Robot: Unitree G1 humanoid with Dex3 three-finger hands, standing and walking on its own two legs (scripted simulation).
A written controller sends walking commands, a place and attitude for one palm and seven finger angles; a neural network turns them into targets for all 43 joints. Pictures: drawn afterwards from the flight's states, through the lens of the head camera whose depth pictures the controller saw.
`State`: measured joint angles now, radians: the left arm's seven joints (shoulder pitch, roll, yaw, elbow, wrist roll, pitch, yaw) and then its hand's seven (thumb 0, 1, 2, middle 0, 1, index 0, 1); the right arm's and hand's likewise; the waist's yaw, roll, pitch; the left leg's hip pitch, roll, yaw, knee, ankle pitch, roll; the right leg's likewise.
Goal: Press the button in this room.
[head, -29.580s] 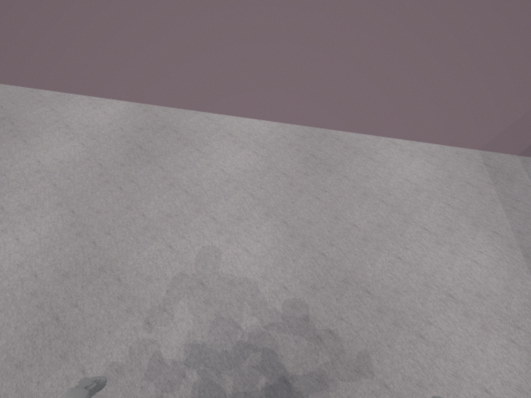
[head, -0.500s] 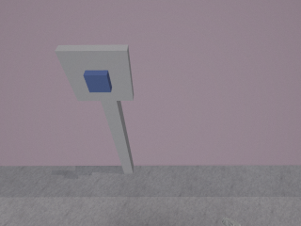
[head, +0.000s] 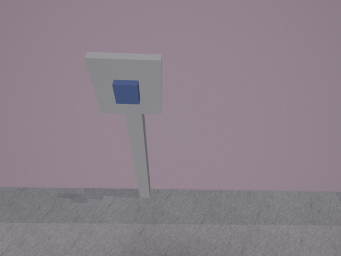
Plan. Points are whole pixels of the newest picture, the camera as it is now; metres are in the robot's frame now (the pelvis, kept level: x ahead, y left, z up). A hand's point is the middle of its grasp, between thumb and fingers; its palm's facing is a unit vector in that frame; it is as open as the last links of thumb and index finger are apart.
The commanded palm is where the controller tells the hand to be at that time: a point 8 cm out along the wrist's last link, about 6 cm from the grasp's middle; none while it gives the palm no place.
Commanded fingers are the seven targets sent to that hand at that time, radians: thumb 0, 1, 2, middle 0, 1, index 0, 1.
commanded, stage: look again from close up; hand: left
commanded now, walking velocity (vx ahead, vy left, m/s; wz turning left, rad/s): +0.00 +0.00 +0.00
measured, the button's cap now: (127, 91) +0.52 +0.15 +0.09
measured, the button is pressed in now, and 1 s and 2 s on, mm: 0 0 0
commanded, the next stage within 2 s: raise the hand and make a fist in 0.56 s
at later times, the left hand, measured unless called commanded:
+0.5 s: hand out of the picture +0.02 +0.15 -0.17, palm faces +0.01 -0.98 -0.17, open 7.3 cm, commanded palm none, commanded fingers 0.00 0.90 0.90 -0.20 -0.30 -0.20 -0.30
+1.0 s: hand (125, 208) +0.23 +0.12 -0.01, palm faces -0.01 -1.00 +0.01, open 6.0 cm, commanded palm +0.16 +0.19 -0.03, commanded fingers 0.00 0.90 0.90 -0.69 -0.84 -0.69 -0.84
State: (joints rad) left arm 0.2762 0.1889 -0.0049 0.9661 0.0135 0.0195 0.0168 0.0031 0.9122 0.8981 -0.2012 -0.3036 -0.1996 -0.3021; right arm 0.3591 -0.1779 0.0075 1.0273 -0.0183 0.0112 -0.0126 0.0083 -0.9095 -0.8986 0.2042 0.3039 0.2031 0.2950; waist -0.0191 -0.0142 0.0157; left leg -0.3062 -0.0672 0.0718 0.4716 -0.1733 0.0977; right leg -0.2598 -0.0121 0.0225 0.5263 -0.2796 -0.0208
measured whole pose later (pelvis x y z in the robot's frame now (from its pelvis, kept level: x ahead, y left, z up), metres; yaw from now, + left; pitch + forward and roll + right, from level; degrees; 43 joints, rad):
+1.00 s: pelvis +0.03 -0.06 -0.04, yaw +1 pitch +9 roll +2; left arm 0.41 0.18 0.14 0.15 -0.25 -0.48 -0.30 0.00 0.92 0.90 -0.44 -0.57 -0.44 -0.57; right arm 0.17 -0.23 -0.04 0.61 0.02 -0.21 0.00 0.01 -0.91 -0.90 0.21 0.30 0.20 0.30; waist -0.03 -0.04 -0.14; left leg -0.64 -0.02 0.03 0.87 -0.39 0.01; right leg -0.59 0.03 -0.02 0.92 -0.50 -0.06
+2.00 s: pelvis +0.02 -0.01 -0.03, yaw +3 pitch +5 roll -3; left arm 0.39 0.28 0.17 -0.15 -0.28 -0.18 -0.23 0.01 0.91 0.90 -1.30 -1.50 -1.30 -1.50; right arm 0.24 -0.22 0.06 0.52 0.05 -0.21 -0.06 0.01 -0.90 -0.90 0.21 0.30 0.21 0.30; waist 0.00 0.03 -0.11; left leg -0.56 -0.03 0.00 0.85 -0.38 0.07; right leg -0.44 0.02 -0.06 0.78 -0.43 0.00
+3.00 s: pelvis +0.02 -0.06 -0.02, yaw +3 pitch +2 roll -1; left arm 0.13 0.30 0.23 0.09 -0.31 -0.14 -0.30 0.02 0.90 0.90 -1.30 -1.50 -1.30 -1.50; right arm 0.24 -0.26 0.06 0.63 0.06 -0.24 -0.09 0.01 -0.90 -0.90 0.21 0.30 0.21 0.30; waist 0.01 0.04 -0.05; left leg -0.43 -0.01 -0.03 0.71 -0.30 0.01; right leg -0.33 0.05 -0.08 0.67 -0.38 -0.06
